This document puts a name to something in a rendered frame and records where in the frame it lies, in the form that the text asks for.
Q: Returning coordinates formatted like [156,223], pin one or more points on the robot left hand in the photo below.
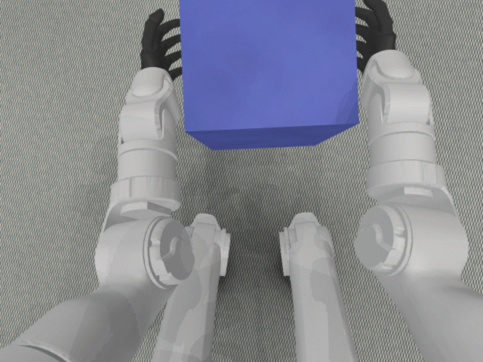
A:
[154,49]

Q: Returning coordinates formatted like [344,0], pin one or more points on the right robot upper arm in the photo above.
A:
[418,254]

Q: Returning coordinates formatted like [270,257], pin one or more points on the robot right forearm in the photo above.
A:
[401,135]

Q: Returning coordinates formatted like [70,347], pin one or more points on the left robot upper arm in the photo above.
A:
[139,265]

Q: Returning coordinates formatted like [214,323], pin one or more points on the robot right hand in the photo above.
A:
[378,36]

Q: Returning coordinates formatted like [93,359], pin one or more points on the robot left shin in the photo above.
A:
[205,218]

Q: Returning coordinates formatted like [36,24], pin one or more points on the carton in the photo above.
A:
[268,73]

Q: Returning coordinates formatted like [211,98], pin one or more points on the robot left forearm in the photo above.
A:
[147,151]

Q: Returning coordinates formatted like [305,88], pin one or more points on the right robot thigh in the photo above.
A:
[322,329]

